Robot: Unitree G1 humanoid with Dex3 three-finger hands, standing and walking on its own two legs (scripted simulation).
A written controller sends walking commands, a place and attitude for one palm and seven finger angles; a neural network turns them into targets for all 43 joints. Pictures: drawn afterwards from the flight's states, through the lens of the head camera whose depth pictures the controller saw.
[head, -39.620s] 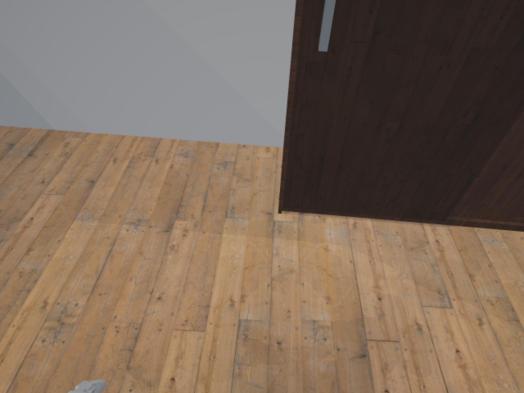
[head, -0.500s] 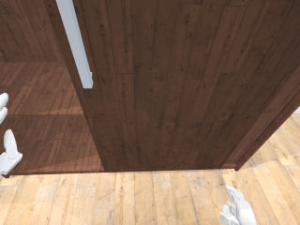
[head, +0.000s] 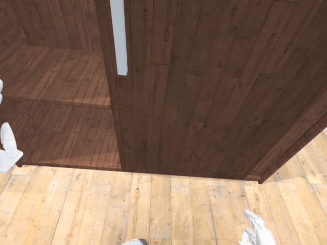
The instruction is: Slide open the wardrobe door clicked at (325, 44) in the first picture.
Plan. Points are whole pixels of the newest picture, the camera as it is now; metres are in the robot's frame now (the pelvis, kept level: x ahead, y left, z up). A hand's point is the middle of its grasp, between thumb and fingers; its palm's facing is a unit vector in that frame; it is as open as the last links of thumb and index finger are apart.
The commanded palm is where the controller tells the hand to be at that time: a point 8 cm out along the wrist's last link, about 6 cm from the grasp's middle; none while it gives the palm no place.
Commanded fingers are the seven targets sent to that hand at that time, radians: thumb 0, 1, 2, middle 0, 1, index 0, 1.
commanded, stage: step back with the hand held close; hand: left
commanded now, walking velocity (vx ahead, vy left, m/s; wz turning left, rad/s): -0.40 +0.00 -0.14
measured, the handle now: (119, 14) +0.61 +0.17 +0.25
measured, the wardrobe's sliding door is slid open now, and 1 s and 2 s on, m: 0.65 0.65 0.65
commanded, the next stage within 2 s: stop stepping back and stand still in 0.28 s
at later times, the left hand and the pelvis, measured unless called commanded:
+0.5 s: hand (11, 213) +0.14 +0.23 +0.17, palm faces +0.24 -0.83 -0.50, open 7.4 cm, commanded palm +0.09 +0.28 +0.18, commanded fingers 0.00 0.90 0.90 -0.20 -0.30 -0.20 -0.30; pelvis -0.09 +0.00 +0.00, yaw -9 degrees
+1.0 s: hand out of the picture +0.11 +0.28 +0.17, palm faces +0.31 -0.81 -0.49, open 7.4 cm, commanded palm +0.06 +0.31 +0.18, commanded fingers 0.00 0.90 0.90 -0.20 -0.30 -0.20 -0.30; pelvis -0.12 +0.04 +0.00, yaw -8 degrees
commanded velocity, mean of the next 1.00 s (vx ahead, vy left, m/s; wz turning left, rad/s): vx -0.04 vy -0.01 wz -0.01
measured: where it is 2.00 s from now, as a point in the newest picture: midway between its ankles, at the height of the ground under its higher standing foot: outside the picture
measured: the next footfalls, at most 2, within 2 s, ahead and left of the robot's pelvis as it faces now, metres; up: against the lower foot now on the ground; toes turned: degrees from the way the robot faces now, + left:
right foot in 0.14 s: -0.09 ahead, -0.06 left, +0.00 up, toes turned -12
left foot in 0.64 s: -0.05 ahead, +0.16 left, +0.00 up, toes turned -4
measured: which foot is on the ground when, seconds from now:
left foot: down 0.00-0.42, up 0.44-0.62, down 0.64-1.00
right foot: up 0.00-0.12, down 0.14-1.00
